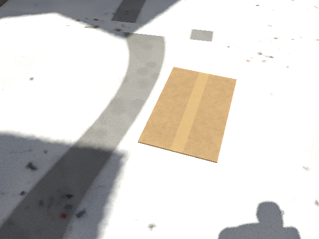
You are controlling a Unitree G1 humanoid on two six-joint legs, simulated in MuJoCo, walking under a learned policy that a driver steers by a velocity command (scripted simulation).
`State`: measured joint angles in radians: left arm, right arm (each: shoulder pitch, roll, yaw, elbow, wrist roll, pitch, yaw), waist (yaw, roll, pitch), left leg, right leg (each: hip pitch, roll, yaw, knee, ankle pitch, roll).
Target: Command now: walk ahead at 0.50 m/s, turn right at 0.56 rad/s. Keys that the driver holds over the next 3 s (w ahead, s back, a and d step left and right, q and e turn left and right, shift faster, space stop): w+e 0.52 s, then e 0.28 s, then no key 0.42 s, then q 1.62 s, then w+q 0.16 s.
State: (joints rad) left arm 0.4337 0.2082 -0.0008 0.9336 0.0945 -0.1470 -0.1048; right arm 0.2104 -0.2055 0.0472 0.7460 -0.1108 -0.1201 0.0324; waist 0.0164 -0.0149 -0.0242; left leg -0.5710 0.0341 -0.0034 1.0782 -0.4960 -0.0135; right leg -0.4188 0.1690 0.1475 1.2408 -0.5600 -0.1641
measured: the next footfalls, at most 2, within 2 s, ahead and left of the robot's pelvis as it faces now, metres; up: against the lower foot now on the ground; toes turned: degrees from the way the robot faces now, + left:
right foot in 0.34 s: +0.34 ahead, -0.13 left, -0.18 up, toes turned -12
left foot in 0.72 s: +0.64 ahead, -0.05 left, -0.18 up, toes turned -33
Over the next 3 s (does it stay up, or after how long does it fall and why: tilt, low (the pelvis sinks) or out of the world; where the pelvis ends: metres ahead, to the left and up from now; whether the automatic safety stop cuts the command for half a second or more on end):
stays up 0.55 -0.10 -0.10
